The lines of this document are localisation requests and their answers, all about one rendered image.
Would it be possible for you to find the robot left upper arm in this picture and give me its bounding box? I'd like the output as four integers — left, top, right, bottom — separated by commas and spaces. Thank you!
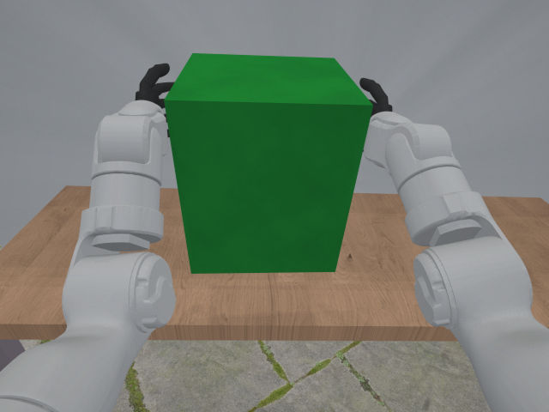
0, 251, 176, 412

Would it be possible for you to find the left robot forearm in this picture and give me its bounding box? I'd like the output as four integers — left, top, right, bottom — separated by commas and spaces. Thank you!
62, 100, 169, 321

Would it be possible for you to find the robot right hand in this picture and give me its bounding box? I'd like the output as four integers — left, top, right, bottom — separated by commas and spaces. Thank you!
359, 78, 392, 152

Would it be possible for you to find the right robot forearm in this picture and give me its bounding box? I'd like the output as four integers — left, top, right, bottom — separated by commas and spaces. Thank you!
363, 112, 533, 307

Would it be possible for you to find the carton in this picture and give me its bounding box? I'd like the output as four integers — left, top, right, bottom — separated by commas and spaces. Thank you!
164, 53, 373, 274

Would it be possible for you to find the table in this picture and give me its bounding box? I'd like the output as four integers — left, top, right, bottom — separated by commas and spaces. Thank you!
0, 185, 549, 372

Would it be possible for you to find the robot right upper arm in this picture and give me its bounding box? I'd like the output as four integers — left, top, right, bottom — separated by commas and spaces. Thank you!
413, 235, 549, 412

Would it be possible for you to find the robot left hand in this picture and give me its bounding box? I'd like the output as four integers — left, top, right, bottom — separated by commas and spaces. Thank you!
136, 64, 174, 137

